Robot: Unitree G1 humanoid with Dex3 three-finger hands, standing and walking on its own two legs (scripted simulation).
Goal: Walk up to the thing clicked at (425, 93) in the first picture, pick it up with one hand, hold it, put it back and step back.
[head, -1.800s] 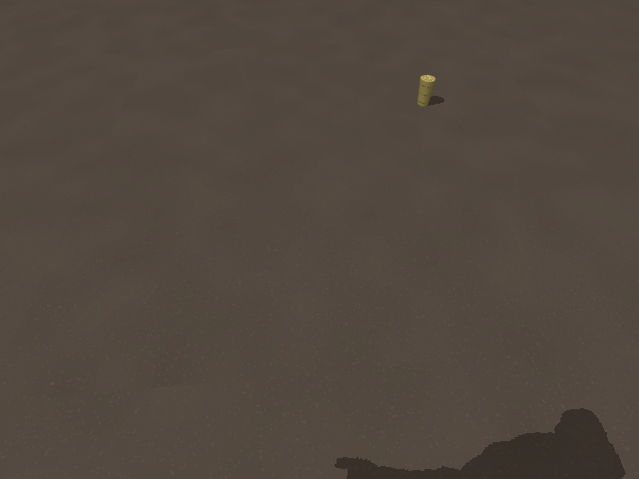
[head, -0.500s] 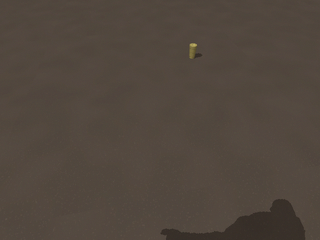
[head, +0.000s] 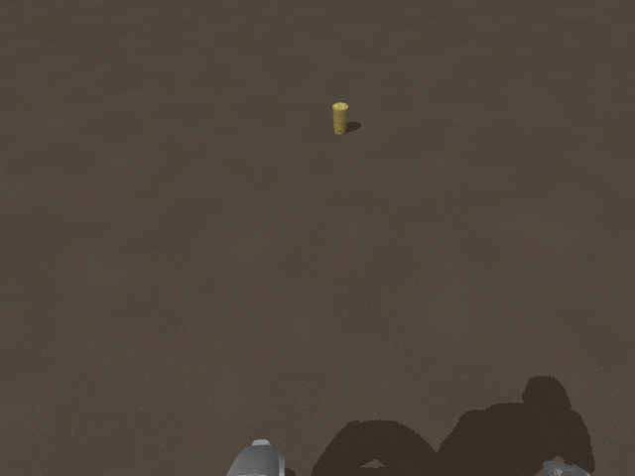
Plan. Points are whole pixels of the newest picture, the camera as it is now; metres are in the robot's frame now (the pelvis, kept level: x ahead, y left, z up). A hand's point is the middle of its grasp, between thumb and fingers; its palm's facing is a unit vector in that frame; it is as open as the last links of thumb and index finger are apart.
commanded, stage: walk up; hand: left
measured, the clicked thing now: (340, 119) +2.01 +0.05 -0.70
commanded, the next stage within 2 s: none
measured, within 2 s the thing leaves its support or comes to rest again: neither
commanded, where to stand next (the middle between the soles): +1.66 -0.05 m, yaw -4 degrees
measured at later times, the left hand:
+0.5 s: hand (202, 267) +0.50 +0.28 -0.13, palm faces -0.16 -0.92 -0.37, open 7.4 cm
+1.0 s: hand (231, 216) +0.66 +0.27 -0.14, palm faces -0.04 -0.92 -0.38, open 7.4 cm
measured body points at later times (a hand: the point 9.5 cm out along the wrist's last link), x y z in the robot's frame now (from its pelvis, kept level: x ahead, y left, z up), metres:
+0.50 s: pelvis +0.33 +0.02 -0.01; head +0.35 +0.02 +0.44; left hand +0.50 +0.33 -0.10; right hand +0.32 -0.31 -0.12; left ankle +0.24 +0.16 -0.74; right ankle +0.49 -0.13 -0.71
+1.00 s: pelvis +0.63 -0.02 -0.01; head +0.64 -0.02 +0.44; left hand +0.66 +0.31 -0.12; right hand +0.72 -0.34 -0.11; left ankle +0.80 +0.11 -0.72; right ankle +0.54 -0.12 -0.74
